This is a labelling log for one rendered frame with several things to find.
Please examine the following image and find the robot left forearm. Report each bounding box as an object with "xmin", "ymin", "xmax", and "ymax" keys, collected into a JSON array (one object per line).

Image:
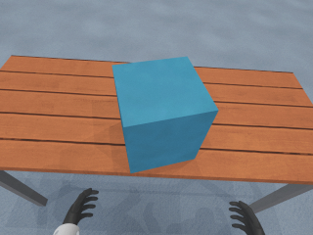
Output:
[{"xmin": 53, "ymin": 223, "xmax": 80, "ymax": 235}]

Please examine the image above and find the carton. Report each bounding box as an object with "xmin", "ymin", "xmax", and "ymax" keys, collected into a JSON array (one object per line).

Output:
[{"xmin": 112, "ymin": 56, "xmax": 219, "ymax": 173}]

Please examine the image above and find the robot left hand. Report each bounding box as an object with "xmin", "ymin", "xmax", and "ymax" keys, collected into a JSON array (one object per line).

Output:
[{"xmin": 63, "ymin": 188, "xmax": 99, "ymax": 225}]

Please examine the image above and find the table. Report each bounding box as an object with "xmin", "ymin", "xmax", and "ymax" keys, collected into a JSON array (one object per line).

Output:
[{"xmin": 0, "ymin": 55, "xmax": 313, "ymax": 214}]

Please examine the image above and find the robot right hand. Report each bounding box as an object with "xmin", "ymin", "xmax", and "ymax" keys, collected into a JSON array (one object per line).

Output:
[{"xmin": 229, "ymin": 201, "xmax": 265, "ymax": 235}]

